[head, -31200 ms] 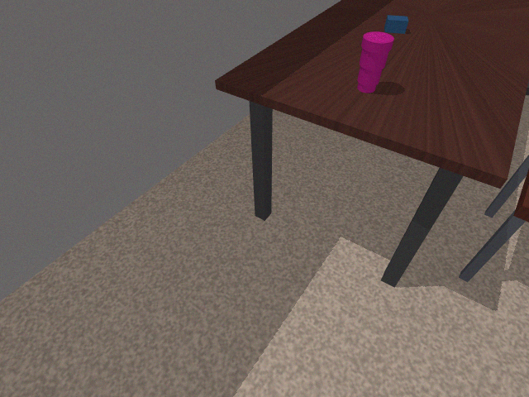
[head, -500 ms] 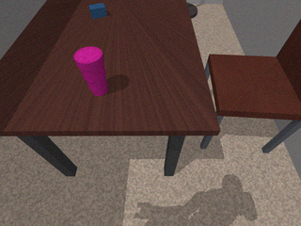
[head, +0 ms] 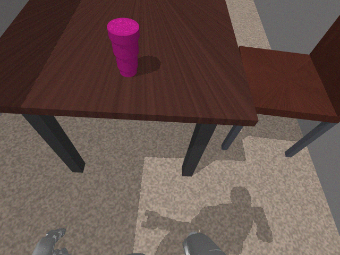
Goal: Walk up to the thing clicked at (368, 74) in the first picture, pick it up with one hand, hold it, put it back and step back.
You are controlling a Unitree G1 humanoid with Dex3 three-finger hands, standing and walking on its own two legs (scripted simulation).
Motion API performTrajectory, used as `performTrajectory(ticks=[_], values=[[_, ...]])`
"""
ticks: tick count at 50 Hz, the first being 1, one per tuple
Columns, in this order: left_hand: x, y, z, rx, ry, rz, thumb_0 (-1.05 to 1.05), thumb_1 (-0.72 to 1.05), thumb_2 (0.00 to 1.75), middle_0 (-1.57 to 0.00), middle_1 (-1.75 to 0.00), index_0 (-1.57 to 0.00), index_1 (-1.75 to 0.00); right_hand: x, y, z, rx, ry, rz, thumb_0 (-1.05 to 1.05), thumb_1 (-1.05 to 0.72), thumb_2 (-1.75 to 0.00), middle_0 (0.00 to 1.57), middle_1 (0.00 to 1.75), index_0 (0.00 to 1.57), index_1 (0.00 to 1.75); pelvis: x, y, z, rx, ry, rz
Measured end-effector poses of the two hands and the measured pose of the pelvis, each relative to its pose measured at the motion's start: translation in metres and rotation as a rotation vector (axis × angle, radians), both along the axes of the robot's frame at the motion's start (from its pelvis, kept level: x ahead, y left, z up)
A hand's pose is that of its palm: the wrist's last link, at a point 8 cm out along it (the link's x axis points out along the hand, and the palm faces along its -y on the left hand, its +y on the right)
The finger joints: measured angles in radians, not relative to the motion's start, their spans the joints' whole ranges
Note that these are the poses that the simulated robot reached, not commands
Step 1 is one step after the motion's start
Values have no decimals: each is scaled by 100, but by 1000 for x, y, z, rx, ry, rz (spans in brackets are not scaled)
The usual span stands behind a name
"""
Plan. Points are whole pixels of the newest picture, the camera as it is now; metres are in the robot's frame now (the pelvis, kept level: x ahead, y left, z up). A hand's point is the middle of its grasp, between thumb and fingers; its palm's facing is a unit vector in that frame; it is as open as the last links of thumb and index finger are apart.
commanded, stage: step back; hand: left
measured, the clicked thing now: (126, 51) +0.65 +0.16 +0.05
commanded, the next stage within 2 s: none
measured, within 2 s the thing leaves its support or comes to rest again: neither
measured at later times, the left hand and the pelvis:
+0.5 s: hand out of the picture +0.01 +0.25 -0.13, palm faces -0.08 -0.91 -0.41, open 7.4 cm; pelvis -0.11 -0.01 +0.00, yaw -6 degrees
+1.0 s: hand out of the picture -0.16 +0.28 -0.16, palm faces -0.05 -0.93 -0.36, open 7.4 cm; pelvis -0.27 +0.01 +0.00, yaw -4 degrees
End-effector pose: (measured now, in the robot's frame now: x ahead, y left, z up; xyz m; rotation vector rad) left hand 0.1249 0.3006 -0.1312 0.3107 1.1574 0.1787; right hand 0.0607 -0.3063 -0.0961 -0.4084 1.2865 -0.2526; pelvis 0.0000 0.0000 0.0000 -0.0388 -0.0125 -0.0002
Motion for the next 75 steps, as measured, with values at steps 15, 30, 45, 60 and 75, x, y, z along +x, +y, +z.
performTrajectory(ticks=[15,30,45,60,75], values=[[-82,4,7,69,70,-82,1,90,89,-20,-29,-20,-30,-39,-4,-21,44,-183,-52,1,-90,-90,20,30,21,30,-64,2,-14,44,-34,-105],[-130,-14,41,75,-81,-89,1,90,89,-20,-30,-20,-30,-145,-19,-24,43,-77,-45,1,-90,-90,20,30,21,30,-142,-4,-2,64,-4,-62],[-237,16,12,-9,-44,-17,1,90,89,-20,-29,-20,-30,-239,11,7,-22,-79,12,1,-90,-90,21,30,21,30,-235,16,-1,4,-19,-27],[-395,-10,8,68,116,-50,1,90,89,-20,-29,-20,-30,-297,-41,-18,2,-241,6,1,-90,-90,20,30,21,30,-350,-19,-20,2,-34,-96],[-438,-17,18,88,-83,-24,1,90,89,-20,-30,-20,-30,-439,-28,-37,34,-37,30,1,-90,-90,20,30,21,30,-439,-28,-21,58,-13,12]])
